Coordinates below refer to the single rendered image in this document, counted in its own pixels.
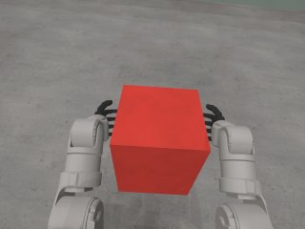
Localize robot right forearm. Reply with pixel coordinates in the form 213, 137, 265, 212
211, 120, 274, 229

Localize carton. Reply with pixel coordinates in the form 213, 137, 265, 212
110, 85, 211, 196

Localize left robot hand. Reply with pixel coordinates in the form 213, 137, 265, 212
94, 100, 117, 136

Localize robot left forearm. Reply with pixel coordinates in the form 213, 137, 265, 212
48, 114, 109, 229

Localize right robot hand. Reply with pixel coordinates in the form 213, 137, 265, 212
203, 104, 225, 141

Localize right robot upper arm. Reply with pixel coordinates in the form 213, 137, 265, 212
214, 202, 273, 229

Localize left robot upper arm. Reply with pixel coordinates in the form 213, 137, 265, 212
49, 196, 104, 229

